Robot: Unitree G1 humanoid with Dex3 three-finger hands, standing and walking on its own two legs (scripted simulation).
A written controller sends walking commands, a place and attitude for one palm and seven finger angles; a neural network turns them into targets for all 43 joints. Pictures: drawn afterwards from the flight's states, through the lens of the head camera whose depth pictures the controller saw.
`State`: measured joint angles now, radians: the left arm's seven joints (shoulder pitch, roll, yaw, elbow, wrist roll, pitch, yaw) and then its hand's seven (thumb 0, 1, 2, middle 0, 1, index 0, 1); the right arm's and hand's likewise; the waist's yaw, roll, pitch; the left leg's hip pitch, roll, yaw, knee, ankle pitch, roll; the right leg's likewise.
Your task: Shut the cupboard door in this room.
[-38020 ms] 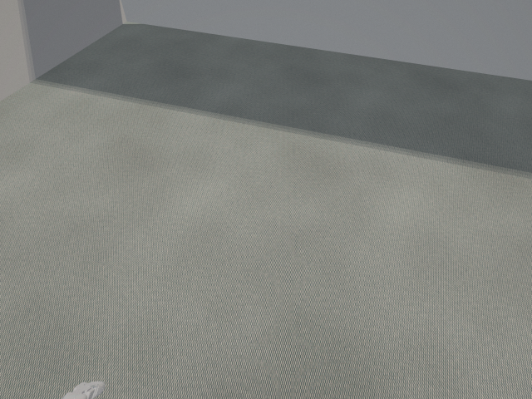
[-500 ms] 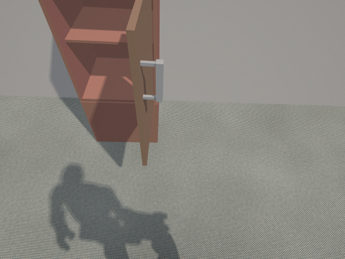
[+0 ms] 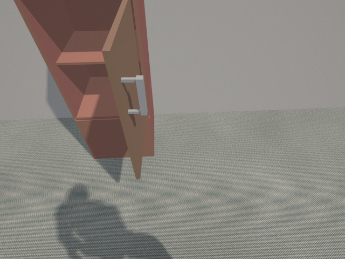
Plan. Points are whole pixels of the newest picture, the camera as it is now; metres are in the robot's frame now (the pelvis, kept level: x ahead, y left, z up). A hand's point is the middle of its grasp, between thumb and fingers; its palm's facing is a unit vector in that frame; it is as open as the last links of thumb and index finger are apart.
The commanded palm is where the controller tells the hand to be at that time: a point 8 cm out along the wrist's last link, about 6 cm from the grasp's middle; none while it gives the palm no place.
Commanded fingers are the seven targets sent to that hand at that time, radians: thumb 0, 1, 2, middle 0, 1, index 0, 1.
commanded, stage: look at it before walking up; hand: left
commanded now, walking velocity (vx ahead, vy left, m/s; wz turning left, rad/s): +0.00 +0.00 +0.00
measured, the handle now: (135, 96) +0.53 +0.14 +0.07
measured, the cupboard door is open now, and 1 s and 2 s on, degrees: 88 88 88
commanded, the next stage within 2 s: walk around to get in front in 0.22 s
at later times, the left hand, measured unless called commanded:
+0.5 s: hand out of the picture -0.02 +0.17 -0.18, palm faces +0.01 -0.99 -0.17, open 7.3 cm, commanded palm none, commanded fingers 0.00 0.90 0.90 -0.20 -0.30 -0.20 -0.30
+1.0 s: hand out of the picture +0.11 +0.16 -0.16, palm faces -0.26 -0.92 -0.29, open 7.4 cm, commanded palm none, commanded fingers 0.00 0.90 0.90 -0.20 -0.30 -0.20 -0.30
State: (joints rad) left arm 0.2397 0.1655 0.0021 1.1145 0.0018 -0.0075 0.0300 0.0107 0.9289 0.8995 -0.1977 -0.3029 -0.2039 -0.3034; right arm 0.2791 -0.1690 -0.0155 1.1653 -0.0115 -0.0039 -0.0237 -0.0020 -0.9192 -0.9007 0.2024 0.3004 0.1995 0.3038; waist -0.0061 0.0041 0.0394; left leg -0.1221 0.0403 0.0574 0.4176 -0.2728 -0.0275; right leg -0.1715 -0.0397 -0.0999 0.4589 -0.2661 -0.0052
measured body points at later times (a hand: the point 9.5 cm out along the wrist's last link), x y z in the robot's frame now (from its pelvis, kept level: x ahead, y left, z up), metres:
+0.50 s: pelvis -0.01 +0.00 +0.00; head +0.01 +0.00 +0.44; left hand -0.01 +0.22 -0.16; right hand -0.02 -0.22 -0.17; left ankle -0.03 +0.13 -0.74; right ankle -0.01 -0.11 -0.74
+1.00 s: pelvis -0.02 -0.02 -0.01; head +0.03 -0.06 +0.44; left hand +0.12 +0.21 -0.14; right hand +0.02 -0.30 -0.16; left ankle +0.01 +0.14 -0.67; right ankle -0.03 -0.10 -0.74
